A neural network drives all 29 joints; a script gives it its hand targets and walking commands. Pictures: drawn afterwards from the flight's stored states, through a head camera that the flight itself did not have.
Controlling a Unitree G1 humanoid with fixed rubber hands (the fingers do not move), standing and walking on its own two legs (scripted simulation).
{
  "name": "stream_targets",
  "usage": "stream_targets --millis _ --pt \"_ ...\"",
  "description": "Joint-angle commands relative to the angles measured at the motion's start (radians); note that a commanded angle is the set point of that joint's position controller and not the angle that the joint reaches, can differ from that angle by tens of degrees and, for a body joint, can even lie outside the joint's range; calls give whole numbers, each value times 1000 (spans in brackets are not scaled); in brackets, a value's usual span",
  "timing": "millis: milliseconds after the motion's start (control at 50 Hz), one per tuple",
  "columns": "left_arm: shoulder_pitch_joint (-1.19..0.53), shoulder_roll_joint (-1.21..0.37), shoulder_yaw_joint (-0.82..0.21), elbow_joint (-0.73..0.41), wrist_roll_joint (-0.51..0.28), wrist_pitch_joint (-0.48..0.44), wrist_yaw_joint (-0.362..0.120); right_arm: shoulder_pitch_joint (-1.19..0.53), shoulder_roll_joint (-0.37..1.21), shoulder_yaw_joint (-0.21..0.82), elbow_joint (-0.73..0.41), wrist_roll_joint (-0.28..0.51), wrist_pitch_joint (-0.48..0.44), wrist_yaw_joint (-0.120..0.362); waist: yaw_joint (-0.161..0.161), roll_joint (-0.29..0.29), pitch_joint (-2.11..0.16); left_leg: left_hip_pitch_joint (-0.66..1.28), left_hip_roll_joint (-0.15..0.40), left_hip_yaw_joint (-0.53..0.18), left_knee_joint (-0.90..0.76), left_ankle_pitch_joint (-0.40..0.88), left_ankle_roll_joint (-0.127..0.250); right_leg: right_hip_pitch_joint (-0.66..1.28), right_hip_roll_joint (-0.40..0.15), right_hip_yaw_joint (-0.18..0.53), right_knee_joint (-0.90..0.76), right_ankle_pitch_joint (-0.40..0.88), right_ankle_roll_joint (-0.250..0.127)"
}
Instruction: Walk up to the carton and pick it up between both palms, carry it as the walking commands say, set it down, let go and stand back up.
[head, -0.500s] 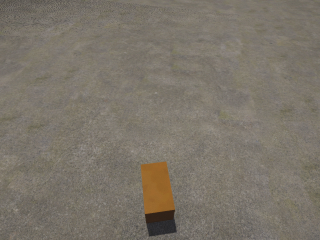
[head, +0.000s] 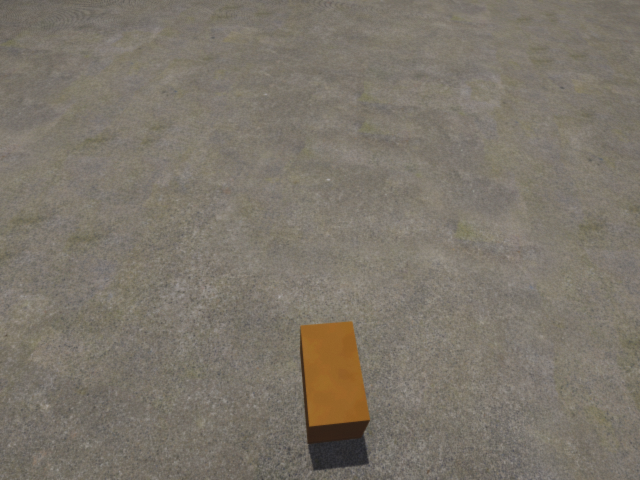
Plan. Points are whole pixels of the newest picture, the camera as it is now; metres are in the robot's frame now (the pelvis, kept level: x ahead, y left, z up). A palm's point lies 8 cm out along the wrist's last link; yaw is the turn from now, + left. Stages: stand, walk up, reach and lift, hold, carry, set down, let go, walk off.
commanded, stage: walk up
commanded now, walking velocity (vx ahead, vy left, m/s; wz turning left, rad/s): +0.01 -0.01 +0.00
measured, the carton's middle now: (330, 381) +0.48 -0.06 -0.68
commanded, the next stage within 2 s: stand in 0.20 s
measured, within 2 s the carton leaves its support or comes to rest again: neither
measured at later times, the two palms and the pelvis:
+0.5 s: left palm out of the picture +0.01 +0.21 -0.13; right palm out of the picture +0.06 -0.25 -0.13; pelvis +0.00 -0.02 +0.00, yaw -1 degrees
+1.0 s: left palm out of the picture +0.02 +0.22 -0.14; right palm out of the picture +0.06 -0.24 -0.13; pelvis +0.01 -0.01 +0.00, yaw -1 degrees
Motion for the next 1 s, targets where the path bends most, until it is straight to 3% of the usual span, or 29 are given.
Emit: stream_targets --millis 0,40,60,100,140,180,200,220,240,280,340,360,380,420,460,500,540,580,600,620,640,680,700,720,740,760,840,920,980 --pt "34 79 30 14 -4 23 -22 77 -105 1 27 -10 -56 -31 -20 125 -77 162 227 -286 -334 296 -24 -95 41 62 113 10 -23" --pt "76 88 37 28 -3 31 -29 86 -97 3 36 -16 -61 -40 -16 108 -125 171 234 -276 -373 204 -37 -60 70 40 144 51 -15" --pt "51 62 30 17 -1 29 -23 59 -78 11 37 -10 -66 -38 0 153 -50 130 208 -219 -361 267 -20 -66 27 83 114 66 -17" --pt "95 65 22 28 -3 24 -20 91 -83 7 33 -1 -75 -39 -11 117 -104 238 193 -169 -318 447 -19 -72 32 65 96 72 -8" --pt "31 81 34 21 5 21 -19 94 -94 2 34 1 -78 -41 -20 75 -123 256 214 -193 -320 395 48 -74 46 41 62 72 -19" --pt "37 77 27 4 0 14 -17 117 -78 3 45 -5 -75 -37 -17 87 -118 243 207 -165 -274 508 53 -74 41 42 15 59 -24" --pt "28 78 33 -7 1 20 -14 138 -95 -9 39 -5 -68 -39 -36 136 -128 251 213 -206 -295 396 36 -113 43 12 79 54 -17" --pt "-1 75 32 -18 2 15 -12 106 -96 -7 35 -10 -62 -41 -24 69 -72 170 241 -208 -302 270 90 -99 40 20 104 14 -22" --pt "-2 72 29 -25 4 10 -14 116 -87 0 35 -18 -60 -34 -24 91 -47 133 247 -232 -328 176 108 -92 36 11 89 26 -25" --pt "48 50 21 6 3 5 -11 90 -78 -7 37 -16 -50 -33 -18 83 -44 119 224 -213 -330 87 93 -59 40 4 26 15 -21" --pt "84 37 21 10 -5 -17 -5 104 -67 -11 64 -16 -49 -26 11 84 -68 84 174 -150 -215 279 62 74 50 -42 -189 140 -22" --pt "111 56 14 27 -10 -27 1 76 -77 -12 53 -12 -52 -25 24 53 -126 117 150 -120 -173 268 54 109 28 -36 -248 190 -26" --pt "117 82 31 47 -8 -31 6 51 -74 -16 61 -3 -50 -22 28 -57 -140 78 136 -112 -114 203 30 186 -21 30 -299 252 -42" --pt "105 134 39 34 4 -28 7 -14 -31 -11 3 3 -39 -17 42 -229 -40 -98 13 22 45 -77 -32 166 -196 222 -326 452 -127" --pt "68 108 25 35 5 -30 11 1 -10 -8 27 -7 -22 -20 21 -140 55 -68 23 -27 194 -191 -41 -9 -260 226 -381 335 -187" --pt "-30 107 14 3 5 -34 11 57 -12 7 62 -2 -20 -11 -24 -234 82 -65 8 -16 204 -103 -35 -16 -187 143 -383 328 -167" --pt "-18 97 8 5 4 -41 14 52 18 7 50 -5 -24 -11 -30 -125 6 11 7 17 87 -70 -40 32 -167 141 -320 483 -170" --pt "-8 117 23 9 3 -44 7 65 -12 4 48 -4 -33 -13 -15 -214 -18 14 6 44 0 -4 -40 123 -133 82 -257 662 -153" --pt "-7 112 27 8 -6 -47 7 90 -7 0 66 0 -42 -16 -26 -139 -82 87 18 46 -65 63 -37 119 -122 78 -206 722 -142" --pt "24 107 24 22 -10 -45 11 95 -51 -9 59 6 -55 -19 -30 -178 -123 147 47 10 -112 163 -12 122 -92 34 -178 659 -106" --pt "47 80 26 33 -16 -40 11 112 -31 -7 67 2 -57 -25 -7 -67 -102 167 96 -5 -142 345 -15 135 -55 12 -139 584 -86" --pt "35 73 20 12 -7 -37 10 80 -94 -17 62 -5 -46 -28 -2 -85 -97 174 131 -62 -59 463 -3 51 -36 17 -158 390 -86" --pt "29 46 21 -1 -3 -34 2 120 -104 -42 81 2 -44 -24 -25 34 -50 214 157 -77 -89 256 8 -19 -23 2 -166 80 -83" --pt "24 63 23 -10 -6 -25 -3 106 -107 -46 69 9 -36 -25 -26 55 -27 170 184 -106 -120 87 22 -32 -11 5 -194 -40 -74" --pt "-13 88 32 -37 -4 -22 -5 108 -127 -41 57 -4 -34 -24 -29 78 13 89 173 -158 -175 -36 21 -12 9 -7 -179 -24 -67" --pt "15 73 21 -36 -4 -32 -5 118 -88 -30 43 -14 -36 -28 -21 121 -2 83 167 -161 -181 35 24 -14 2 8 -187 52 -72" --pt "67 54 27 10 -7 -40 0 127 -33 -18 65 -3 -57 -26 2 18 -79 122 169 -129 -103 343 15 89 -8 -16 -159 269 -51" --pt "53 80 24 2 -2 -38 2 80 -56 -22 34 7 -50 -27 -9 -31 -56 96 98 -56 -68 200 -3 83 -53 31 -200 274 -84" --pt "38 59 29 2 -3 -42 3 113 -28 -22 57 -2 -53 -21 -21 -59 -89 95 109 -49 -62 186 -12 123 -61 18 -213 306 -99"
